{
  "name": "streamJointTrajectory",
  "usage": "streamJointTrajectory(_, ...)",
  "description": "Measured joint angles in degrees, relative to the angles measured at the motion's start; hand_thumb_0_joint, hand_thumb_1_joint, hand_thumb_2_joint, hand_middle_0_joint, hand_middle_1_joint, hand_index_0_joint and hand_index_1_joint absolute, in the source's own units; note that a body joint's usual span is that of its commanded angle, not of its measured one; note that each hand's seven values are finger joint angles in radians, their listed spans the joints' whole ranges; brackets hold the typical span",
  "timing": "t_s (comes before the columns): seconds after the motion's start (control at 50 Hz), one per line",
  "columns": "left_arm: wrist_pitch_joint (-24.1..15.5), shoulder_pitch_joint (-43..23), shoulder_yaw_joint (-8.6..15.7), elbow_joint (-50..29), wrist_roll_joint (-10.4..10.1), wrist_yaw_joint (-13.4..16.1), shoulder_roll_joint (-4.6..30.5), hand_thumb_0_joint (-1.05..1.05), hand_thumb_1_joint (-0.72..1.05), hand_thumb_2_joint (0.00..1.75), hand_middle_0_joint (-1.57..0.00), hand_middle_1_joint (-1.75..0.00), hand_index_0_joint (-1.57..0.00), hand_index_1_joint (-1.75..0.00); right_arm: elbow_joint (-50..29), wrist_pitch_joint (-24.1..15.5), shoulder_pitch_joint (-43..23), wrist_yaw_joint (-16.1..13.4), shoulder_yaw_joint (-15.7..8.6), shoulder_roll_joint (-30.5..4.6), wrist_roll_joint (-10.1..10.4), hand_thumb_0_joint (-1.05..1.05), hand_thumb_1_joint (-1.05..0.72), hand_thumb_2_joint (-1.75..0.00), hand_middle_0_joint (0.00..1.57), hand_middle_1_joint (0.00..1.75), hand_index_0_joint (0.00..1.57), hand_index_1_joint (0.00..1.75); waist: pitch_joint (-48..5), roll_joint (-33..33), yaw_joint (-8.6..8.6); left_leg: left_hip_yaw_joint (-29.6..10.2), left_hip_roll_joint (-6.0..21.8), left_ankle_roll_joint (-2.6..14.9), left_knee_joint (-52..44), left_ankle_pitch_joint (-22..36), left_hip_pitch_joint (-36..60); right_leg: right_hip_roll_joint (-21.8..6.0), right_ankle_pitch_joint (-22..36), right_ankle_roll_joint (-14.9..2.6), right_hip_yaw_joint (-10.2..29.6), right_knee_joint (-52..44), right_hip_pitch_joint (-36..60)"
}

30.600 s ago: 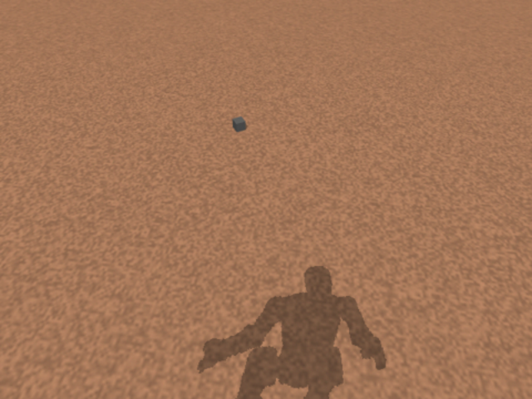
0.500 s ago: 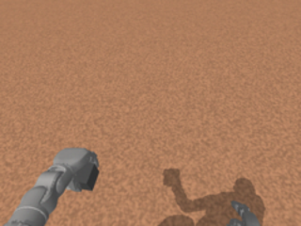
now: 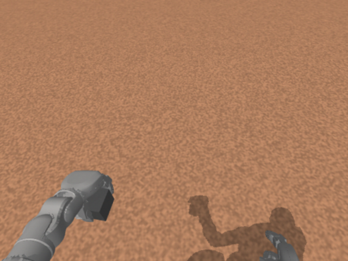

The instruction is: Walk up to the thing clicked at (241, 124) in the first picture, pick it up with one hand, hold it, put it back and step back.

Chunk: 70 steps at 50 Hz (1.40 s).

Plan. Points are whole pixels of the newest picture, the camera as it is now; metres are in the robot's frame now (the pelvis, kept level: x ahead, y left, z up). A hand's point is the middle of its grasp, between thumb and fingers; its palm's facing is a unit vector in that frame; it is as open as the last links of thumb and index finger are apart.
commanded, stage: hold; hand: left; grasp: from above
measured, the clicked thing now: (96, 203) +0.29 +0.21 -0.06
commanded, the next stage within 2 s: crouch in 0.22 s
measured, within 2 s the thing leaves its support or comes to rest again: neither
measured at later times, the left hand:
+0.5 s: hand (90, 200) +0.29 +0.22 -0.04, palm faces -0.49 -0.02 -0.87, open 8.8 cm
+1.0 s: hand (108, 215) +0.33 +0.25 -0.27, palm faces -0.41 +0.10 -0.90, open 8.8 cm
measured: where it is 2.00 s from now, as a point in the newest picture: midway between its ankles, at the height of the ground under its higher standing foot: outside the picture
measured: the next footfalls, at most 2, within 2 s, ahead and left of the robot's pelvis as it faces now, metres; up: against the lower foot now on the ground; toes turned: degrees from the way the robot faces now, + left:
none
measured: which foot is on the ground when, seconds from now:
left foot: down 0.00-1.00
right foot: down 0.00-1.00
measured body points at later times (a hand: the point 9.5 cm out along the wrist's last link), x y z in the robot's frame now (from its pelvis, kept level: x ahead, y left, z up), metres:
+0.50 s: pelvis +0.00 +0.00 +0.00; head +0.02 -0.02 +0.45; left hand +0.31 +0.22 +0.01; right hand +0.15 -0.26 -0.12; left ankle -0.01 +0.12 -0.73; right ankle +0.04 -0.14 -0.73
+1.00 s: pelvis -0.06 +0.01 -0.16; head +0.09 +0.03 +0.26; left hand +0.35 +0.24 -0.22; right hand +0.01 -0.28 -0.29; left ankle -0.01 +0.12 -0.73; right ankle +0.04 -0.13 -0.73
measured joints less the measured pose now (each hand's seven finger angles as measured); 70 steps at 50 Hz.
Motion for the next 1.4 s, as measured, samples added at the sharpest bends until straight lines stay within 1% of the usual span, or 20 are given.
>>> streamJointTrajectory(0.2,0.2,-1.0,0.3,1.1,0.2,0.4,-0.1,0.01,0.11,0.4,-0.84,-0.37,-0.89,-0.33,0.2,0.9,0.4,0.1,-0.4,0.0,0.1,0.01,-0.91,-0.9,0.21,0.3,0.2,0.29,-0.3,0.1,-0.15,0.0,-0.1,0.13,-0.9,-0.1,0.8,-0.1,-0.1,0.12,0.0,-0.9,0.8)
streamJointTrajectory(0.26,0.3,-1.2,0.1,1.5,0.3,0.1,0.0,0.01,0.11,0.4,-0.84,-0.37,-0.89,-0.33,0.0,1.1,0.6,0.2,-0.6,0.0,0.1,0.01,-0.91,-0.9,0.21,0.3,0.2,0.29,-0.3,0.0,-0.24,0.0,-0.1,0.11,-1.1,0.0,1.0,-0.1,-0.1,0.11,0.0,-1.0,1.0)
streamJointTrajectory(0.32,0.2,-1.3,-0.1,1.8,0.2,0.0,-0.1,0.01,0.11,0.4,-0.84,-0.37,-0.89,-0.33,-0.1,1.5,0.9,0.3,-0.7,-0.1,0.1,0.01,-0.91,-0.9,0.21,0.3,0.2,0.29,-0.4,0.0,-0.33,0.0,-0.1,0.09,-1.2,0.0,1.1,-0.1,-0.1,0.09,0.0,-1.1,1.1)
streamJointTrajectory(0.38,-0.2,-1.4,0.1,2.4,0.3,0.1,-0.4,0.01,0.12,0.4,-0.83,-0.37,-0.89,-0.34,-0.3,1.8,1.1,0.3,-0.7,-0.2,0.2,0.01,-0.9,-0.9,0.21,0.3,0.2,0.29,-0.4,0.0,-0.41,-0.1,-0.1,0.1,-1.3,0.1,1.1,-0.1,0.0,0.09,-0.1,-1.3,1.2)
streamJointTrajectory(0.46,-0.9,-1.6,0.8,4.0,0.7,1.1,-0.6,0.01,0.12,0.39,-0.83,-0.38,-0.88,-0.34,-0.6,2.2,1.0,0.5,-0.5,-0.2,0.1,0.01,-0.9,-0.9,0.21,0.3,0.2,0.29,-0.4,-0.4,-0.79,-0.1,-0.1,0.05,-0.9,0.1,0.4,-0.1,0.0,0.03,-0.1,-0.8,0.4)
streamJointTrajectory(0.54,-2.8,-2.6,1.6,7.3,2.3,3.3,-0.5,0.01,0.13,0.39,-0.82,-0.38,-0.88,-0.35,-1.1,2.5,0.7,0.9,-0.4,0.0,-0.4,0.01,-0.9,-0.9,0.21,0.3,0.2,0.29,-0.5,-1.1,-1.35,-0.4,-0.1,-0.06,1.4,-0.4,-2.7,-0.1,-0.6,-0.06,-0.4,1.4,-2.6)
streamJointTrajectory(0.6,-5.3,-4.6,2.2,11.0,4.5,6.4,-0.2,0.01,0.13,0.39,-0.82,-0.38,-0.87,-0.35,-1.4,2.5,0.3,1.5,-0.5,0.0,-1.0,0.01,-0.9,-0.9,0.21,0.3,0.2,0.29,-1.1,-1.9,-1.76,-0.9,-0.1,-0.18,6.4,-2.0,-8.6,-0.1,-2.0,-0.15,-0.7,5.9,-8.1)
streamJointTrajectory(0.64,-6.8,-6.4,2.5,13.3,6.6,8.8,0.2,0.01,0.14,0.39,-0.81,-0.39,-0.87,-0.35,-1.5,2.5,0.2,2.0,-0.8,-0.2,-1.6,0.01,-0.91,-0.9,0.21,0.3,0.2,0.29,-2.2,-2.4,-1.96,-1.3,-0.1,-0.41,11.5,-3.7,-14.4,0.0,-3.5,-0.17,-1.0,10.5,-13.6)
streamJointTrajectory(0.7,-7.8,-9.7,2.6,17.3,9.9,13.0,0.5,0.01,0.14,0.38,-0.81,-0.39,-0.86,-0.36,-1.9,2.6,0.4,2.8,-1.6,-0.7,-2.4,0.01,-0.91,-0.9,0.21,0.3,0.2,0.29,-4.0,-2.7,-2.41,-1.8,0.0,-0.54,20.2,-6.7,-23.8,0.2,-6.1,0.03,-1.5,18.4,-22.6)
streamJointTrajectory(0.74,-7.9,-12.3,2.6,20.6,12.0,16.3,0.5,0.01,0.15,0.38,-0.8,-0.4,-0.86,-0.36,-2.0,2.7,0.6,3.3,-2.0,-1.2,-2.9,0.01,-0.91,-0.9,0.21,0.3,0.2,0.29,-5.2,-2.7,-2.84,-2.2,0.0,-0.53,26.2,-8.8,-30.1,0.3,-7.8,0.12,-1.7,23.8,-28.6)
streamJointTrajectory(0.78,-7.3,-15.0,2.8,24.0,13.6,19.1,0.4,0.01,0.15,0.37,-0.79,-0.4,-0.85,-0.36,-1.9,2.8,0.8,3.8,-2.5,-1.5,-3.2,0.01,-0.91,-0.91,0.21,0.3,0.2,0.29,-6.2,-2.7,-3.4,-2.4,-0.1,-0.44,31.8,-10.5,-36.3,0.3,-9.4,0.25,-1.8,29.0,-34.6)
streamJointTrajectory(0.82,-6.6,-17.6,3.1,27.0,14.6,21.3,0.4,0.01,0.16,0.37,-0.79,-0.41,-0.85,-0.37,-1.3,2.6,1.0,4.2,-2.9,-1.7,-3.7,0.01,-0.91,-0.91,0.21,0.3,0.2,0.29,-6.8,-2.7,-4.07,-2.6,-0.2,-0.34,36.9,-12.0,-42.2,0.3,-10.6,0.39,-1.9,33.8,-40.4)
streamJointTrajectory(0.86,-5.6,-20.0,3.5,29.2,15.2,22.9,0.5,0.01,0.16,0.37,-0.78,-0.41,-0.84,-0.37,-0.6,2.2,1.2,4.3,-3.2,-1.8,-4.1,0.01,-0.91,-0.9,0.21,0.3,0.2,0.29,-7.3,-2.5,-4.81,-2.7,-0.4,-0.19,41.5,-13.2,-47.8,0.2,-11.6,0.49,-1.9,38.1,-45.9)
streamJointTrajectory(0.92,-4.0,-23.1,4.0,31.6,15.4,23.9,0.7,0.01,0.16,0.36,-0.78,-0.41,-0.84,-0.37,0.6,1.3,2.2,4.1,-3.5,-1.6,-4.7,0.01,-0.91,-0.9,0.21,0.3,0.2,0.29,-8.0,-2.1,-5.86,-2.9,-0.7,0.07,47.7,-14.6,-55.6,0.1,-12.8,0.61,-1.9,43.7,-53.4)
streamJointTrajectory(1.04,-1.8,-27.5,5.5,34.3,14.3,24.4,1.2,0.01,0.16,0.37,-0.78,-0.41,-0.85,-0.37,2.6,-0.5,4.6,4.0,-3.7,-0.5,-5.3,0.01,-0.91,-0.9,0.21,0.3,0.2,0.29,-9.4,-1.1,-7.98,-2.9,-1.1,0.55,58.1,-17.0,-68.4,0.0,-14.8,1.03,-1.7,53.5,-66.0)
streamJointTrajectory(1.1,-1.4,-29.2,6.1,35.7,14.1,24.2,1.5,0.01,0.16,0.37,-0.78,-0.41,-0.85,-0.37,3.2,-1.3,5.5,4.2,-3.3,0.0,-5.6,0.01,-0.91,-0.9,0.21,0.3,0.2,0.29,-9.9,-0.6,-9.08,-2.9,-1.3,0.72,62.5,-18.1,-73.6,-0.1,-15.7,1.13,-1.6,57.7,-71.1)
streamJointTrajectory(1.18,-1.9,-31.0,7.2,37.9,14.3,24.0,2.1,0.01,0.16,0.37,-0.78,-0.41,-0.85,-0.37,3.2,-2.3,5.9,4.9,-2.5,0.6,-5.8,0.01,-0.91,-0.9,0.21,0.3,0.2,0.29,-10.4,0.0,-10.41,-3.0,-1.6,0.91,67.9,-19.4,-79.8,-0.2,-16.9,1.16,-1.6,62.8,-77.2)
streamJointTrajectory(1.28,-3.5,-31.9,9.0,39.4,15.7,24.4,3.1,0.01,0.15,0.37,-0.79,-0.41,-0.85,-0.36,2.8,-3.7,5.2,6.2,-1.3,0.7,-6.4,0.01,-0.9,-0.9,0.21,0.3,0.21,0.3,-10.9,0.1,-11.56,-3.5,-2.1,0.93,74.2,-21.0,-87.1,-0.4,-18.5,1.44,-1.9,68.8,-84.3)
streamJointTrajectory(1.4,-5.3,-33.2,10.8,40.0,18.2,26.0,4.8,0.01,0.15,0.37,-0.79,-0.41,-0.86,-0.36,2.4,-5.3,3.2,8.1,-0.7,0.2,-7.8,0.01,-0.9,-0.9,0.21,0.3,0.21,0.3,-10.8,-0.5,-11.78,-4.4,-2.9,0.39,81.1,-22.9,-94.6,-1.0,-20.6,1.37,-2.5,75.6,-91.5)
